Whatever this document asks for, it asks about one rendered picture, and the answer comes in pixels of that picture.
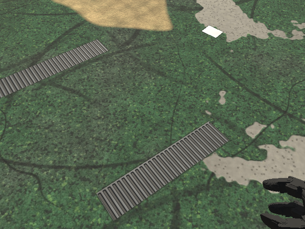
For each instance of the robot right hand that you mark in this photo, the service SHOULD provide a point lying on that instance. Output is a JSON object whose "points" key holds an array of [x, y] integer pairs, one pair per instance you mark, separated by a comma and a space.
{"points": [[294, 187]]}

